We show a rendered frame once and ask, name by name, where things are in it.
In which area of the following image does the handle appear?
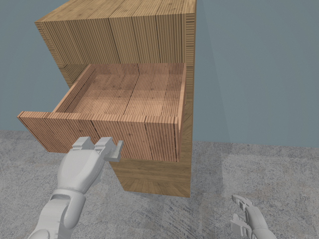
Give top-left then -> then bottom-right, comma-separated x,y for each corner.
69,140 -> 124,162

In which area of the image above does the robot left hand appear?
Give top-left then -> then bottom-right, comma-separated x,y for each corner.
57,136 -> 116,194

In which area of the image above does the robot right hand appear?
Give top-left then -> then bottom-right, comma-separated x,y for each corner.
230,195 -> 268,239

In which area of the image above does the drawer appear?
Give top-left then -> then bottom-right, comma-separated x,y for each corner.
17,63 -> 186,162

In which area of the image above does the robot right forearm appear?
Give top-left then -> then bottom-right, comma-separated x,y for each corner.
251,228 -> 277,239

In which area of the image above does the cabinet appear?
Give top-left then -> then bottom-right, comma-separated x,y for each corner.
34,0 -> 197,198

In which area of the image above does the robot left forearm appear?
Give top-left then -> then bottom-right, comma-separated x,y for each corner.
27,188 -> 86,239

